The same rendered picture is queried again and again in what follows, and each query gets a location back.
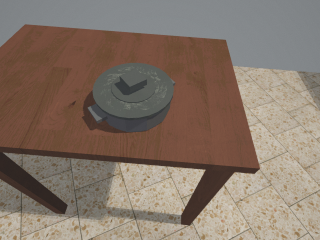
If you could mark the knob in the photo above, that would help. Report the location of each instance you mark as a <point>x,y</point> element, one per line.
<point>133,80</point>

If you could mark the pot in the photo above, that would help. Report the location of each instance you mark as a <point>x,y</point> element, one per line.
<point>129,125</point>

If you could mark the lid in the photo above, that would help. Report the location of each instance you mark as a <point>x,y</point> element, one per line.
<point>114,99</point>

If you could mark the table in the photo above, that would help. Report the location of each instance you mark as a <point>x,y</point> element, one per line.
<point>47,75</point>

